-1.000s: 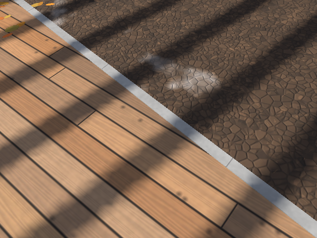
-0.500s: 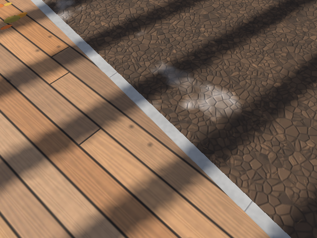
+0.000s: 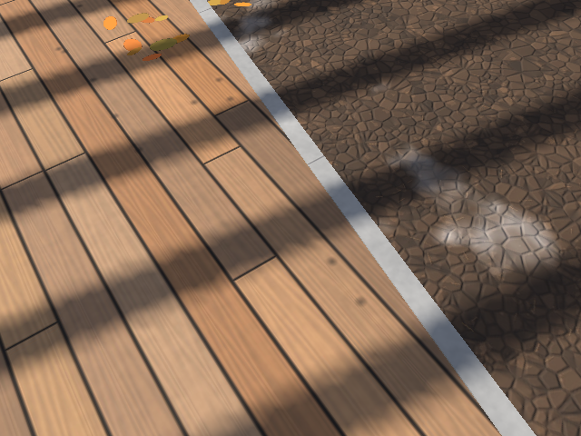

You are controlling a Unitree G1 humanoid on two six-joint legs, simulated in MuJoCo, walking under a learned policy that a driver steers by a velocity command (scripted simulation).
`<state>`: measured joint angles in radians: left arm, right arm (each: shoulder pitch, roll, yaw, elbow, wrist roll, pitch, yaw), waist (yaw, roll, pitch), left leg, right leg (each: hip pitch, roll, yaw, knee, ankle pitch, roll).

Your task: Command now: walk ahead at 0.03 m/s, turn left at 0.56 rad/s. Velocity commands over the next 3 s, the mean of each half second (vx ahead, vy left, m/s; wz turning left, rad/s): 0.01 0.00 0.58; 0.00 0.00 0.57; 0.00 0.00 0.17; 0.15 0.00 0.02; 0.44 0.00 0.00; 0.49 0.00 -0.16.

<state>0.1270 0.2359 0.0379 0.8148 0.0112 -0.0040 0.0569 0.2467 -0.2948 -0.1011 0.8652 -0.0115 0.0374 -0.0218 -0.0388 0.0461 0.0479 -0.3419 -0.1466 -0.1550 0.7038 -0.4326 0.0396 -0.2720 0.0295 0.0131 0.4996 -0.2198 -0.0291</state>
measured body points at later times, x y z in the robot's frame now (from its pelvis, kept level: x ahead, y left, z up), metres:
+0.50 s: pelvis -0.03 +0.02 +0.00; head -0.01 +0.06 +0.44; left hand -0.02 +0.33 -0.14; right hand +0.19 -0.20 -0.10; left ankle -0.06 +0.10 -0.74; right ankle +0.00 -0.10 -0.70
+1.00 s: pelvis -0.03 +0.01 +0.00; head +0.01 +0.02 +0.45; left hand -0.05 +0.33 -0.09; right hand +0.21 -0.18 -0.12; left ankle -0.06 +0.11 -0.74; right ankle +0.04 -0.08 -0.74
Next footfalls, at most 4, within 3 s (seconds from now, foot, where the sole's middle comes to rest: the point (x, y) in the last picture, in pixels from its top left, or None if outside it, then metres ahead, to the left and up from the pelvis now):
0.44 left None -0.02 0.12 -0.77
1.00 right None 0.07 -0.05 -0.77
1.36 left None -0.09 0.10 -0.77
2.00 right None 0.13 -0.02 -0.77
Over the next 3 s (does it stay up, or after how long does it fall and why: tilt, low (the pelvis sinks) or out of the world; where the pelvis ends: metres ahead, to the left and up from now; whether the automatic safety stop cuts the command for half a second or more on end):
stays up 0.46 0.32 -0.01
